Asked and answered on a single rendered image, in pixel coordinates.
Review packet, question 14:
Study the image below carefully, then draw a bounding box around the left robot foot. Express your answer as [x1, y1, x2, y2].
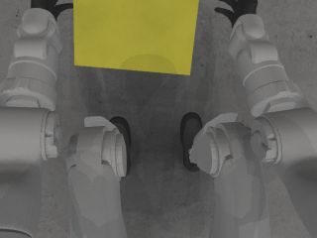
[109, 116, 132, 179]

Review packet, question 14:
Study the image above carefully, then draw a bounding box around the right robot thigh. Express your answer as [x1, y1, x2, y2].
[199, 122, 270, 238]

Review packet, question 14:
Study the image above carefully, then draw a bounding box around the right robot forearm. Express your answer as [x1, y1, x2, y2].
[227, 14, 317, 118]

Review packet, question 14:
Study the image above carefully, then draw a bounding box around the robot left hand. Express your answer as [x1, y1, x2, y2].
[31, 0, 73, 21]

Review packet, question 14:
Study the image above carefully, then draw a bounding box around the right robot upper arm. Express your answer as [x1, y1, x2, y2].
[250, 107, 317, 238]

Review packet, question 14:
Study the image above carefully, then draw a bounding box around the robot right hand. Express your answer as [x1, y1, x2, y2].
[214, 0, 259, 29]

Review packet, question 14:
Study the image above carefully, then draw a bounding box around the carton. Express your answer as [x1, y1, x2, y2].
[73, 0, 199, 75]

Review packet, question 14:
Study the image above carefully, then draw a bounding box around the left robot forearm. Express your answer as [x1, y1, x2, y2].
[0, 8, 63, 111]

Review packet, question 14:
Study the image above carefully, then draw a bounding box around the left robot upper arm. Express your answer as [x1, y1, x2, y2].
[0, 106, 62, 238]

